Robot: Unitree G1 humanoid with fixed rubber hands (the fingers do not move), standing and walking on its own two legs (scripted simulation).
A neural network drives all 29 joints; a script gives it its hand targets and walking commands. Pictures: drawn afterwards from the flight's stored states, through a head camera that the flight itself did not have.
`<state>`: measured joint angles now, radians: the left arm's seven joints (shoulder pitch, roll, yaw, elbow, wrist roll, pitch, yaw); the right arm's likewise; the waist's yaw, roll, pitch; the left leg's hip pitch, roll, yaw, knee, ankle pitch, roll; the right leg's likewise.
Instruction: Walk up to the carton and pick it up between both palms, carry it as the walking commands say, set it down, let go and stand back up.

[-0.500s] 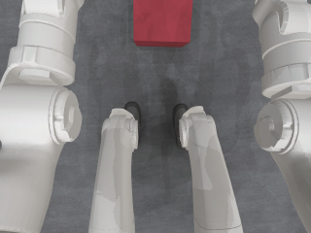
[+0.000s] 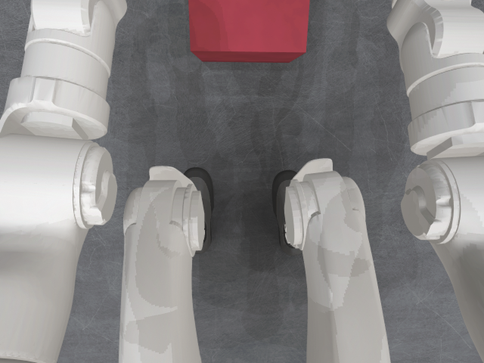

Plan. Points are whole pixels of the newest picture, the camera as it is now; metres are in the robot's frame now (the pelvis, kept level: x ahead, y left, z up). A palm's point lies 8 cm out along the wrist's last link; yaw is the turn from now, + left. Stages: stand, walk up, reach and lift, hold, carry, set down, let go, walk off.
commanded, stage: reach and lift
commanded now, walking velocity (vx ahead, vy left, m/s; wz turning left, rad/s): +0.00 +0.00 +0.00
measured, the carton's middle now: (247, 0) +0.57 -0.01 -0.36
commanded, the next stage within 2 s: none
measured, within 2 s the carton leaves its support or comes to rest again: neither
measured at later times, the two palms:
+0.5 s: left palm out of the picture +0.57 +0.16 -0.27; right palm out of the picture +0.54 -0.18 -0.27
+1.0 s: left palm out of the picture +0.57 +0.15 -0.27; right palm out of the picture +0.55 -0.17 -0.27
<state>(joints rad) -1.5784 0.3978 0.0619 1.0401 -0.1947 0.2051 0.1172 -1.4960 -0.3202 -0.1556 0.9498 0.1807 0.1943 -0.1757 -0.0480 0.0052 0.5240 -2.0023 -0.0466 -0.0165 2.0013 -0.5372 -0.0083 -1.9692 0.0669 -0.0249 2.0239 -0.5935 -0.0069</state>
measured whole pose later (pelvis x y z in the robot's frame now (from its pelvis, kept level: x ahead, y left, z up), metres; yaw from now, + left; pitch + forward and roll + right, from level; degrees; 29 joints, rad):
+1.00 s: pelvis +0.02 +0.00 -0.08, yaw -1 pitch +31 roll -1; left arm -1.58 0.37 0.03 1.24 -0.21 0.07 0.08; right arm -1.53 -0.32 -0.12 1.19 0.20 0.06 -0.11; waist -0.03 0.00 0.52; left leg -2.22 -0.03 0.01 2.29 -0.61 0.01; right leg -2.18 0.06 -0.04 2.31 -0.67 -0.01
